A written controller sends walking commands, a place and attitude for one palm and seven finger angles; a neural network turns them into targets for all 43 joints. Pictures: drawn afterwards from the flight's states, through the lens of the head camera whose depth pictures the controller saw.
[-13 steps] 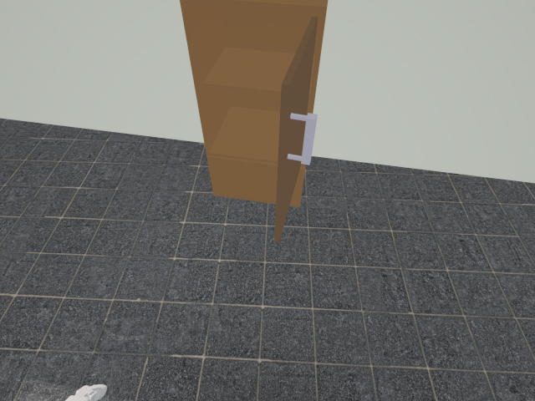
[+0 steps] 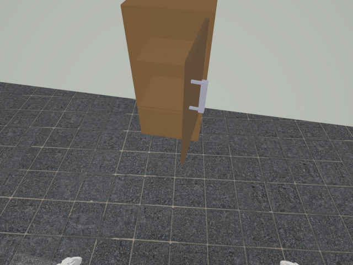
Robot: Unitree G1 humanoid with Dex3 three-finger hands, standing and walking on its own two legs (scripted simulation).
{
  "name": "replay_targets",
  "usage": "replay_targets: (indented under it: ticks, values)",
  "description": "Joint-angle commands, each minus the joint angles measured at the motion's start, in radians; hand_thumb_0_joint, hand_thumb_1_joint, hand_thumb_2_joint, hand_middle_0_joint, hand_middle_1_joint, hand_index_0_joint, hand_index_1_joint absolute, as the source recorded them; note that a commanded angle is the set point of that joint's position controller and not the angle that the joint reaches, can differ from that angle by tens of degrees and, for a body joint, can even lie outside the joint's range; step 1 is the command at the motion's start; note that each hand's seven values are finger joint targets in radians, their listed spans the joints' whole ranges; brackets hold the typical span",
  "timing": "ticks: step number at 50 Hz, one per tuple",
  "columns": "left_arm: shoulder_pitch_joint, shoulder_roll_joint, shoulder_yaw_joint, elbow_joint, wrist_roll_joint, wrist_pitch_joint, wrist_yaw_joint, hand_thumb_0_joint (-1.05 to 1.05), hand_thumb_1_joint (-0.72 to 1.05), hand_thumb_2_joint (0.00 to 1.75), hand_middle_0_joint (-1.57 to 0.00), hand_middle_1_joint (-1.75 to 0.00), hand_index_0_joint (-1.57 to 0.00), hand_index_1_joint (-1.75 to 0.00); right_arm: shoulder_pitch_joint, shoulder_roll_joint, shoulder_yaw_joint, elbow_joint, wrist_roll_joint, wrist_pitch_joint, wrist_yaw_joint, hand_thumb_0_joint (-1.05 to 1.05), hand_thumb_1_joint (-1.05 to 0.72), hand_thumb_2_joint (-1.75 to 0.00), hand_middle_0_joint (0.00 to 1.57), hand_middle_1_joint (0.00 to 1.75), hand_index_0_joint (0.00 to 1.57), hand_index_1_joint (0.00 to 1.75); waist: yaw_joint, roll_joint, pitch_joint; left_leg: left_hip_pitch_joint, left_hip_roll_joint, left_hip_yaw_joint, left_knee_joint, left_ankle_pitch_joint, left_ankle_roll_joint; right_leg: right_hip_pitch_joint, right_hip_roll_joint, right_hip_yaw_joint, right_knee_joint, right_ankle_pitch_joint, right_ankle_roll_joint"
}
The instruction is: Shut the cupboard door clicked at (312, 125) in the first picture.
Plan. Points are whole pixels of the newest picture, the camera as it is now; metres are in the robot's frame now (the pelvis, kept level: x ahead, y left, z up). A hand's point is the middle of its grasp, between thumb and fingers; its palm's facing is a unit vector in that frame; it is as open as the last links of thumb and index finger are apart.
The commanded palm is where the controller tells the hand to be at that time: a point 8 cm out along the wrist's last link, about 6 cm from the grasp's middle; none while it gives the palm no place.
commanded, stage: stand and wait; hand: left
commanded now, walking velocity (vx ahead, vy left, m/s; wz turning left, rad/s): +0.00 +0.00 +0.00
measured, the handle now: (197, 96) +0.73 -0.04 -0.05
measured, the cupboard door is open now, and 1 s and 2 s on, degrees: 85 85 85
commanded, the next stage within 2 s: look at it before walking up in 0.56 s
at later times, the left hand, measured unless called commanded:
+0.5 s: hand out of the picture +0.06 +0.23 -0.15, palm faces -0.03 -0.94 -0.34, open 7.4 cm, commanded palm none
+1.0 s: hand out of the picture +0.06 +0.22 -0.15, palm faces -0.04 -0.94 -0.33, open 7.4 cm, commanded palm none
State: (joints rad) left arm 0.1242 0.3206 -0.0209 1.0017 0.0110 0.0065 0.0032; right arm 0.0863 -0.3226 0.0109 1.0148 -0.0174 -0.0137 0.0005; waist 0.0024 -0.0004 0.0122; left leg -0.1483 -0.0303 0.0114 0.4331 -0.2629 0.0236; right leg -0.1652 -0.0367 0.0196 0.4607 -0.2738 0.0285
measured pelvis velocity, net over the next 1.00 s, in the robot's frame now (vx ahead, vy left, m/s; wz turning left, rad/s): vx -0.01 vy -0.02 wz -0.01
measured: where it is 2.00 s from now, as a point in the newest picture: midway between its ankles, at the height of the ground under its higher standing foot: outside the picture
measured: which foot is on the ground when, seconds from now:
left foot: down 0.00-1.00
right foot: down 0.00-1.00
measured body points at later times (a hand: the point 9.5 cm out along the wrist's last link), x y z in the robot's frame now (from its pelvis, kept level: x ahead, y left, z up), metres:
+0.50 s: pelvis -0.01 -0.02 +0.00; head -0.01 -0.02 +0.45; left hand +0.06 +0.28 -0.13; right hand +0.06 -0.31 -0.13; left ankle -0.02 +0.11 -0.74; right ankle -0.02 -0.14 -0.74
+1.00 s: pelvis -0.01 -0.02 +0.01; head -0.01 -0.02 +0.46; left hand +0.07 +0.27 -0.12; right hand +0.06 -0.31 -0.13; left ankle -0.02 +0.11 -0.74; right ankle -0.02 -0.14 -0.74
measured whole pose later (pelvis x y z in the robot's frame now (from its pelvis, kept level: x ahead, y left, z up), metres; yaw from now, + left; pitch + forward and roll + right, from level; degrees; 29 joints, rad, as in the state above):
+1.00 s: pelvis -0.01 -0.02 +0.01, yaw +0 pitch -2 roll +0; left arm 0.14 0.33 -0.01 1.08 0.01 0.00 0.00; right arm 0.13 -0.33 0.01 1.12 -0.01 -0.01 0.00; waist -0.01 0.00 0.02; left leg -0.13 0.00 0.01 0.35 -0.20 -0.01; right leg -0.15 0.00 0.02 0.38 -0.21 0.00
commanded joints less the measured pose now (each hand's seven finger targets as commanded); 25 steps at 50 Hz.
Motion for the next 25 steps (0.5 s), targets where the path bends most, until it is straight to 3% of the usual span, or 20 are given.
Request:
replay_targets:
  ticks: [1, 13, 19, 25]
  values:
    - [-0.038, 0.21, 0.058, -0.056, 0.001, -0.026, 0.011, 0.0, 0.9, 0.9, -0.2, -0.3, -0.2, -0.3, -0.041, -0.211, -0.055, -0.053, 0.003, -0.024, -0.019, 0.0, -0.9, -0.9, 0.2, 0.3, 0.2, 0.3, -0.004, 0.007, -0.076, 0.027, 0.134, -0.093, -0.067, 0.285, 0.019, 0.026, -0.077, 0.059, -0.053, 0.269, -0.055]
    - [-0.022, 0.214, 0.059, -0.015, 0.0, -0.032, 0.011, 0.0, 0.9, 0.9, -0.2, -0.3, -0.2, -0.3, -0.023, -0.208, -0.049, -0.008, 0.008, -0.021, -0.018, 0.0, -0.9, -0.9, 0.2, 0.3, 0.2, 0.3, -0.001, -0.013, -0.056, 0.025, 0.136, -0.097, -0.088, 0.222, 0.012, 0.034, -0.085, 0.08, -0.099, 0.25, -0.059]
    - [-0.025, 0.215, 0.057, 0.003, -0.001, -0.031, 0.009, 0.0, 0.9, 0.9, -0.2, -0.3, -0.2, -0.3, -0.014, -0.209, -0.045, 0.014, 0.008, -0.018, -0.016, 0.0, -0.9, -0.9, 0.2, 0.3, 0.2, 0.3, -0.002, -0.008, -0.029, 0.008, 0.137, -0.098, -0.112, 0.157, 0.007, 0.018, -0.083, 0.088, -0.125, 0.172, -0.058]
    - [-0.024, 0.215, 0.056, 0.012, -0.001, -0.031, 0.009, 0.0, 0.9, 0.9, -0.2, -0.3, -0.2, -0.3, -0.011, -0.213, -0.042, 0.027, 0.008, -0.02, -0.016, 0.0, -0.9, -0.9, 0.2, 0.3, 0.2, 0.3, 0.001, -0.006, -0.035, 0.016, 0.141, -0.101, -0.118, 0.17, 0.007, 0.022, -0.082, 0.088, -0.128, 0.182, -0.057]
